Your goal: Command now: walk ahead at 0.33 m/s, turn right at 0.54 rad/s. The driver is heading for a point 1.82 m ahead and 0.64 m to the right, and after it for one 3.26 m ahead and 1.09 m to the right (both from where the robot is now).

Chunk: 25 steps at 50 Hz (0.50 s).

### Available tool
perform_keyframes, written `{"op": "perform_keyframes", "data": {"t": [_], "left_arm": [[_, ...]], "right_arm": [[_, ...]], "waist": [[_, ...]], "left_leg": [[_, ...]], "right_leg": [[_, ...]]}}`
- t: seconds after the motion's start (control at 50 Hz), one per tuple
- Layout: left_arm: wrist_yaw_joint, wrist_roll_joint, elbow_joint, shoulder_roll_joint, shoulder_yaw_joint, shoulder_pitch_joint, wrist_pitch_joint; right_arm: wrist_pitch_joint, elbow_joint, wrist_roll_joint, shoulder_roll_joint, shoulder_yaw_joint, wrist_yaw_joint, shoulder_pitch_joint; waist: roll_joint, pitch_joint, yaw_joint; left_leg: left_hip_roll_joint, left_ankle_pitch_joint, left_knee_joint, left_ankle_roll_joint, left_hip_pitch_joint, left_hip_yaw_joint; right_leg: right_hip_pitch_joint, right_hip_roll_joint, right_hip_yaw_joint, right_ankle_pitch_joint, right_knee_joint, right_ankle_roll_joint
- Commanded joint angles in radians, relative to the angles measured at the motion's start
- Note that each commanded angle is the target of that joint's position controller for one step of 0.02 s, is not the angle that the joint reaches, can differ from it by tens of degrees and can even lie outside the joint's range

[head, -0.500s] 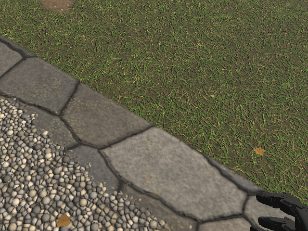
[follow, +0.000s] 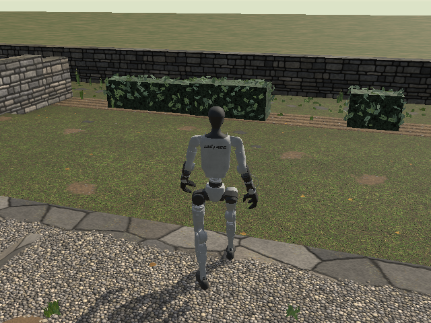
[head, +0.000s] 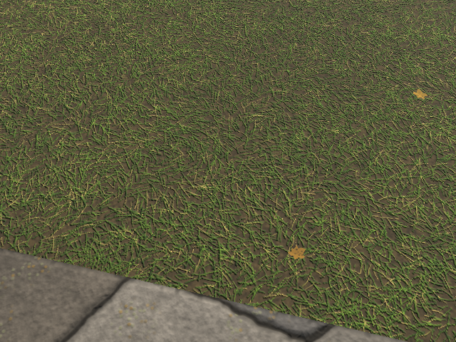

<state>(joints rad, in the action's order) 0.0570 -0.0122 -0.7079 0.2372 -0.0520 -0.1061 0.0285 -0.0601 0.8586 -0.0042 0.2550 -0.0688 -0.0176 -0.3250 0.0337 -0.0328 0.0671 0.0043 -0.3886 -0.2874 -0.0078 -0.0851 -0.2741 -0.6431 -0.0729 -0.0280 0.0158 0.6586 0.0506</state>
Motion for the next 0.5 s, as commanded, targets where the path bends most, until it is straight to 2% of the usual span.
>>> {"op": "perform_keyframes", "data": {"t": [0.02,0.04,0.06,0.08,0.1,0.12,0.14,0.16,0.18,0.2,0.22,0.28,0.32,0.36,0.42,0.48,0.5], "left_arm": [[0.011,0.002,0.081,0.124,-0.047,-0.077,0.016],[-0.002,0.003,0.049,0.181,-0.077,-0.226,0.015],[-0.031,0.007,0.039,0.268,-0.102,-0.306,0.006],[-0.044,0.028,0.088,0.357,-0.102,-0.218,0.003],[-0.032,0.030,0.119,0.298,-0.090,-0.252,-0.001],[-0.028,0.022,0.125,0.244,-0.075,-0.192,-0.003],[-0.029,0.003,0.120,0.199,-0.065,-0.139,-0.005],[-0.037,-0.004,0.126,0.162,-0.053,-0.103,-0.008],[-0.040,0.007,0.135,0.164,-0.052,-0.080,-0.011],[-0.041,0.018,0.142,0.173,-0.055,-0.065,-0.012],[-0.043,0.022,0.142,0.183,-0.060,-0.060,-0.011],[-0.063,0.017,0.133,0.204,-0.068,-0.081,-0.019],[-0.077,0.008,0.139,0.209,-0.069,-0.077,-0.034],[-0.089,0.005,0.150,0.210,-0.069,-0.069,-0.051],[-0.095,0.009,0.160,0.208,-0.069,-0.072,-0.064],[-0.092,0.004,0.168,0.201,-0.067,-0.081,-0.072],[-0.092,-0.002,0.174,0.197,-0.066,-0.069,-0.075]], "right_arm": [[0.022,-0.066,-0.020,0.214,-0.048,-0.022,0.038],[0.022,-0.079,-0.032,0.213,-0.045,-0.023,0.073],[0.006,-0.095,-0.011,0.165,-0.027,-0.019,0.051],[-0.018,-0.132,0.032,0.054,0.011,0.002,-0.085],[-0.041,-0.121,0.012,0.160,-0.005,0.019,-0.045],[-0.037,-0.159,-0.024,0.172,-0.009,0.019,0.070],[-0.028,-0.167,-0.015,0.154,-0.006,0.005,0.108],[-0.010,-0.157,-0.002,0.157,-0.011,-0.010,0.112],[0.010,-0.155,0.001,0.166,-0.017,-0.014,0.087],[0.025,-0.153,0.006,0.161,-0.018,-0.016,0.069],[0.033,-0.149,0.010,0.143,-0.015,-0.018,0.055],[0.041,-0.156,0.017,0.117,-0.005,-0.030,0.084],[0.049,-0.165,0.014,0.120,-0.003,-0.033,0.120],[0.055,-0.179,0.008,0.120,-0.003,-0.030,0.169],[0.048,-0.195,0.004,0.121,-0.004,-0.019,0.210],[0.026,-0.199,0.002,0.127,-0.010,-0.005,0.203],[0.019,-0.194,0.001,0.126,-0.013,0.000,0.178]], "waist": [[-0.148,0.060,-0.099],[-0.128,0.137,-0.185],[-0.003,0.220,-0.211],[0.255,0.377,-0.067],[0.094,0.581,-0.166],[0.044,0.451,-0.161],[-0.045,0.276,-0.120],[-0.047,0.205,-0.091],[-0.022,0.163,-0.056],[-0.005,0.149,-0.036],[0.007,0.150,-0.025],[0.024,0.191,-0.031],[0.043,0.207,-0.041],[0.062,0.190,-0.056],[0.105,0.152,-0.075],[0.138,0.153,-0.080],[0.141,0.155,-0.064]], "left_leg": [[-0.253,1.180,-0.262,0.102,0.022,0.053],[-0.213,1.106,-0.466,0.063,0.098,0.041],[-0.139,0.658,-0.779,-0.005,0.325,0.042],[0.055,-0.299,-1.211,-0.073,0.723,0.160],[0.036,-0.280,-1.279,-0.057,0.727,0.400],[-0.012,-0.213,-1.241,-0.034,0.768,0.401],[-0.044,-0.135,-1.131,-0.032,0.802,0.372],[-0.070,-0.093,-1.059,-0.035,0.770,0.367],[-0.075,-0.060,-1.014,-0.036,0.700,0.367],[-0.066,-0.040,-0.975,-0.042,0.655,0.358],[-0.059,-0.027,-0.924,-0.052,0.630,0.348],[-0.039,0.035,-0.784,-0.079,0.634,0.353],[-0.032,0.091,-0.710,-0.087,0.629,0.365],[-0.020,0.131,-0.637,-0.087,0.619,0.374],[-0.002,0.120,-0.528,-0.076,0.602,0.387],[0.019,0.075,-0.401,-0.053,0.538,0.384],[0.021,0.105,-0.312,-0.039,0.486,0.376]], "right_leg": [[0.178,0.113,-0.100,0.108,-0.024,0.048],[0.393,0.144,-0.084,-0.012,-0.130,0.085],[0.664,0.024,0.096,-0.380,-0.152,0.149],[1.022,-0.286,0.595,-0.807,-0.102,0.394],[1.019,-0.320,0.685,-0.687,-0.188,0.435],[0.915,-0.268,0.545,-0.548,-0.207,0.373],[0.734,-0.201,0.440,-0.438,-0.237,0.307],[0.602,-0.160,0.385,-0.368,-0.266,0.271],[0.476,-0.131,0.358,-0.339,-0.299,0.262],[0.402,-0.113,0.346,-0.338,-0.318,0.259],[0.362,-0.099,0.323,-0.377,-0.319,0.257],[0.367,-0.078,0.309,-0.428,-0.288,0.244],[0.366,-0.062,0.327,-0.283,-0.282,0.220],[0.347,-0.046,0.365,-0.072,-0.292,0.196],[0.344,-0.038,0.438,0.102,-0.288,0.181],[0.385,-0.041,0.506,0.024,-0.236,0.168],[0.390,-0.030,0.522,-0.004,-0.211,0.153]]}}
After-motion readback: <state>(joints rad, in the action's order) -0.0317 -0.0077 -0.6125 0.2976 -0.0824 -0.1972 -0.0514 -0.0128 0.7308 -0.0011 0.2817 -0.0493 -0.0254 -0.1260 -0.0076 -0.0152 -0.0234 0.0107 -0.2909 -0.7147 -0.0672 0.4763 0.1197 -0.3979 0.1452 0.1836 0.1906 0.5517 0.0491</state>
